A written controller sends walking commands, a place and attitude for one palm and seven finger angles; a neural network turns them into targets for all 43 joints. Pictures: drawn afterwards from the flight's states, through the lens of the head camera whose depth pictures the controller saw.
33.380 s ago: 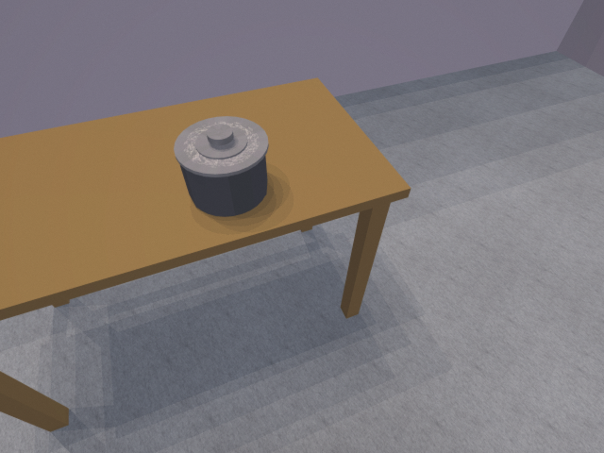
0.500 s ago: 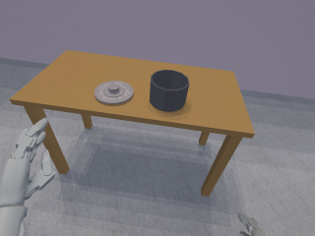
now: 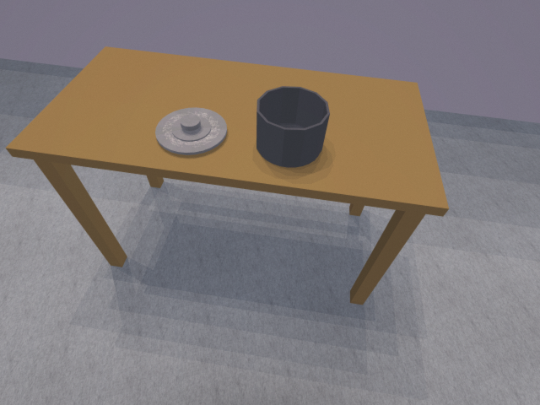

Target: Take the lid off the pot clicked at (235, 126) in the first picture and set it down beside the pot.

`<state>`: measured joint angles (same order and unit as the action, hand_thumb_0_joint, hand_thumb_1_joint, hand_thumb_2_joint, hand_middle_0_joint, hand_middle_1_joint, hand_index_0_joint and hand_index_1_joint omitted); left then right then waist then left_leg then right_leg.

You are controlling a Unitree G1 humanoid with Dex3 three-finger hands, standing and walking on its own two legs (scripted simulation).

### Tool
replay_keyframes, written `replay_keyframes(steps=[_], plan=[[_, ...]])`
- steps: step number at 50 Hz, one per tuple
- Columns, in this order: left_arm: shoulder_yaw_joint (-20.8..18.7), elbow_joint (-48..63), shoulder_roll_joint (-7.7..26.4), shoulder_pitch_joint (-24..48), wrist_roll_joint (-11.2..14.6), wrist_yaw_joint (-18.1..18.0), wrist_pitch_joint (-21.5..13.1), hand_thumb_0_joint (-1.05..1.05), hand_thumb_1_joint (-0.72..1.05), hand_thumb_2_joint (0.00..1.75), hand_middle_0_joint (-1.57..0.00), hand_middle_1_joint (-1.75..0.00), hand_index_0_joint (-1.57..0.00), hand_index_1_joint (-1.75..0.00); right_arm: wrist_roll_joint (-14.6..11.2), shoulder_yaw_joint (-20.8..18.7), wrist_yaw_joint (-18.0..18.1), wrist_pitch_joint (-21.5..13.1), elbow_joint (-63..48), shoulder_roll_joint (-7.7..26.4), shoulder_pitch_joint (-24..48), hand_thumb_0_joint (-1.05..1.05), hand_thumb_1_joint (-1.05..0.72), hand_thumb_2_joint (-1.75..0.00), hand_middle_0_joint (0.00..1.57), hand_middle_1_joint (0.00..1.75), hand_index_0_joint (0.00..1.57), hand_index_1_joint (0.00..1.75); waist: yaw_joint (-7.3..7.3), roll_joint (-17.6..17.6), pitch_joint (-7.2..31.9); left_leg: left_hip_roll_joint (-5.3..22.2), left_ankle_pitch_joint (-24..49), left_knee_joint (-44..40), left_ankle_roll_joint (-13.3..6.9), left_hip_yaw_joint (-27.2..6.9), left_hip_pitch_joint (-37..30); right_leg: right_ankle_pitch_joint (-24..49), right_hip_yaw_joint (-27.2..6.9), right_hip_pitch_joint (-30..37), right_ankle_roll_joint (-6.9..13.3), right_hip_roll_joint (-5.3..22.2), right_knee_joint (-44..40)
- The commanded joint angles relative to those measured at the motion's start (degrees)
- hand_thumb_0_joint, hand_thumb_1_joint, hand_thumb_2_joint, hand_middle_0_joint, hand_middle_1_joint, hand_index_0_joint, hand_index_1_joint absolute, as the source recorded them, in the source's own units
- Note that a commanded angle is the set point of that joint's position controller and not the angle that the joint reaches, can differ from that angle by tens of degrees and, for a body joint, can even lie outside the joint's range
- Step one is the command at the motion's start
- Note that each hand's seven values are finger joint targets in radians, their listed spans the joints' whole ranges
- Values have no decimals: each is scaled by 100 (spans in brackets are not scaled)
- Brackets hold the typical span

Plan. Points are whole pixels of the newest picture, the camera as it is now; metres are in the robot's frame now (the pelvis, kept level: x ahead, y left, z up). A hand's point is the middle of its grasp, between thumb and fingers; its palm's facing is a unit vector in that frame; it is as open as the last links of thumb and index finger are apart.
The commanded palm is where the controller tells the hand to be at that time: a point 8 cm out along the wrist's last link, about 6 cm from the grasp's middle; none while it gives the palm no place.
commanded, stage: let the arm hang, fingers relaxed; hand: left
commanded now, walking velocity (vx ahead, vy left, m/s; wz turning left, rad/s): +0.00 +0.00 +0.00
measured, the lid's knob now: (190, 122) +0.76 +0.25 -0.07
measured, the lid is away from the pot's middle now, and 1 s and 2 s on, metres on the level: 0.26 0.26 0.26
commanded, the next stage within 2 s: look to check the result in 0.96 s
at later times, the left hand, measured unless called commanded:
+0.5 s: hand out of the picture +0.10 +0.16 -0.17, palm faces +0.01 -0.98 -0.21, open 7.3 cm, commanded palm none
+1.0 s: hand out of the picture +0.10 +0.16 -0.18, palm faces -0.01 -0.98 -0.21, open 7.4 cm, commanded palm none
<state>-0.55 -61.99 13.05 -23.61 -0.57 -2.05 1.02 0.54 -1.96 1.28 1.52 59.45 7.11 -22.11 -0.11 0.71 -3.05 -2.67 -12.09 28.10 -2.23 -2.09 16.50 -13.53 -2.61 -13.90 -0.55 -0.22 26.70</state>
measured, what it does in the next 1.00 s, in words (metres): shifts its weight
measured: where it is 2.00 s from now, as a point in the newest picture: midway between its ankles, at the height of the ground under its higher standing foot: outside the picture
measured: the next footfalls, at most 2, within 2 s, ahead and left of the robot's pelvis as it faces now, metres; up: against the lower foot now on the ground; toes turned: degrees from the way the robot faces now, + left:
none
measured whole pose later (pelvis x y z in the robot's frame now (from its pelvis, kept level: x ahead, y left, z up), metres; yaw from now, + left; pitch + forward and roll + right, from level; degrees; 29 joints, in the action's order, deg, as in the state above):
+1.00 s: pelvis +0.06 -0.02 +0.00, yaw -2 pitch +0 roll +0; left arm -0.9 -60.4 10.1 -13.4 -0.2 -2.5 -0.4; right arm 0.4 -1.9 2.2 -0.1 61.0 7.7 -15.5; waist -0.9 1.0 -3.4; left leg -0.9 -17.6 26.9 -0.8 -1.2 9.6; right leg -18.1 -3.6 -7.6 0.6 -1.8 25.4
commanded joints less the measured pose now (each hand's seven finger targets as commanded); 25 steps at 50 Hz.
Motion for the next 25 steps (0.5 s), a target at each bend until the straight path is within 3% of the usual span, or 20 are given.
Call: replay_keyframes(steps=[1,5,12,17,21,25], plan=[[4,242,292,109,3,-48,-178,0,90,90,-20,-30,-20,-30,-34,-127,56,-181,-187,653,-159,0,-90,-90,20,30,20,30,-74,-33,-93,634,-761,-770,-127,-619,-15,-484,-354,-191,406,310,-549],[-13,149,225,117,8,-73,-205,0,90,90,-20,-30,-20,-30,-33,-103,69,-242,-79,621,-98,0,-90,-90,20,30,20,30,-52,62,79,657,-242,-674,-136,-553,-175,62,-346,-5,399,345,-421],[-76,198,222,320,6,-114,-238,0,90,90,-20,-30,-20,-30,-31,-86,77,-283,7,520,117,0,-90,-90,20,30,20,30,-34,220,38,554,710,-351,-66,-280,-324,951,-448,232,404,456,-384],[-126,267,269,503,15,-105,-226,0,90,90,-20,-30,-20,-30,-5,-82,95,-278,-23,551,227,0,-90,-90,20,30,20,30,-14,-198,30,618,947,-345,-65,-281,-386,1196,-424,352,407,434,-311],[-151,370,345,661,13,-92,-229,0,90,90,-20,-30,-20,-30,-8,-101,97,-265,-90,595,277,0,-90,-90,20,30,20,30,-24,-14,88,621,964,-286,-43,-239,-429,1351,-429,463,390,431,-355],[-155,442,405,780,27,-78,-220,0,90,90,-20,-30,-20,-30,1,-100,89,-255,-131,687,321,0,-90,-90,20,30,20,30,-48,-70,169,631,957,-306,-31,-225,-544,1353,-433,492,388,441,-374]])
